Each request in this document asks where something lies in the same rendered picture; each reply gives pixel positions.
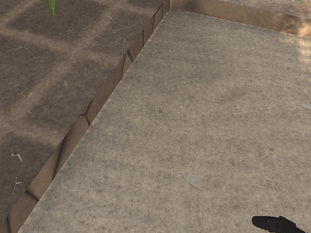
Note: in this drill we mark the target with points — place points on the right robot hand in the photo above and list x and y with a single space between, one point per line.
275 224

